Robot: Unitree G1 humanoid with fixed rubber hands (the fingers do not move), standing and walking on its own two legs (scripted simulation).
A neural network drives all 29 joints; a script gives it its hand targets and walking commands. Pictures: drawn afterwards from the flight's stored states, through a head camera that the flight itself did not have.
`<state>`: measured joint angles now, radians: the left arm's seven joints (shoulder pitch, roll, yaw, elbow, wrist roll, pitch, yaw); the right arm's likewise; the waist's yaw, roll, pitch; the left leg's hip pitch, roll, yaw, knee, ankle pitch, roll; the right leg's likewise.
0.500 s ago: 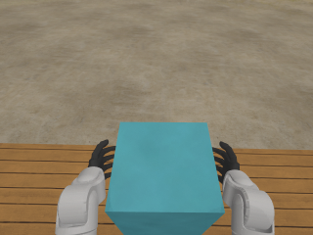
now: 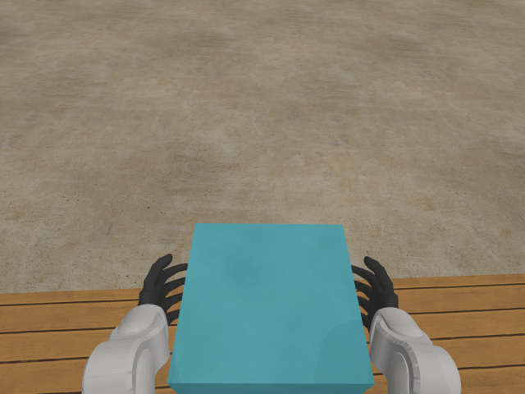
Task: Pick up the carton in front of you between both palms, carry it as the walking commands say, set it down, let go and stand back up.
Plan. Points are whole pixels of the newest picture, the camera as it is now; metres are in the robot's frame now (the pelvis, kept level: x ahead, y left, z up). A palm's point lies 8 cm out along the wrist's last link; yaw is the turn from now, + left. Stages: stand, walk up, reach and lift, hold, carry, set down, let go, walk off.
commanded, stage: carry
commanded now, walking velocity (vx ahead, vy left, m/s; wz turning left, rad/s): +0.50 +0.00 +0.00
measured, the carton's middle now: (267, 326) +0.23 -0.01 +0.00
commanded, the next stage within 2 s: none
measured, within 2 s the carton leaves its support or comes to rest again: neither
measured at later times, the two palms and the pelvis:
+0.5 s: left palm (185, 150) +0.55 +0.13 +0.09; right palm (331, 141) +0.60 -0.17 +0.09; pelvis +0.30 -0.05 +0.00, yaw +4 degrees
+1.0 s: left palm (194, 81) +0.95 +0.16 +0.05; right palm (298, 82) +0.94 -0.15 +0.06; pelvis +0.61 +0.01 -0.01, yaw +2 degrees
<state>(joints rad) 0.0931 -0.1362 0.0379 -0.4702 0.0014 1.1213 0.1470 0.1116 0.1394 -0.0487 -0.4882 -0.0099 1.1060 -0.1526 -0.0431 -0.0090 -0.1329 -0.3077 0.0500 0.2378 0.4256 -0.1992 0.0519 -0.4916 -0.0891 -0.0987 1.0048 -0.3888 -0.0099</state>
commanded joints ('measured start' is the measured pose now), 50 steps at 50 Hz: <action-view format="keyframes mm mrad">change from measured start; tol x32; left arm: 1 -293 -692 -548 -65 -96 -36 -33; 39 -1151 -825 -357 323 -114 -184 67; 50 -943 -746 -420 202 -97 -211 33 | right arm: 1 -358 648 598 -96 191 -18 81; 36 -1075 651 287 473 78 -143 -48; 50 -1005 743 531 148 205 -199 4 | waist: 1 28 183 -98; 13 122 -302 -153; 33 45 -90 -159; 36 -29 357 -411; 50 -30 121 -381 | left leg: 1 228 233 -231 -291 -82 76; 8 179 174 -106 -154 -38 46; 15 -491 17 -208 879 -296 -4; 28 -407 21 -104 299 153 26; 34 121 -58 -68 119 111 85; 37 554 311 -856 -55 72 252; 50 458 171 -329 93 551 182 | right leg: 1 -91 -3 -49 -336 132 6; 10 297 53 -166 -515 196 -11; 13 732 -340 611 -735 129 -255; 33 527 -102 -72 -418 755 -89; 37 -189 144 96 373 -181 -17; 50 -147 68 44 -197 170 -22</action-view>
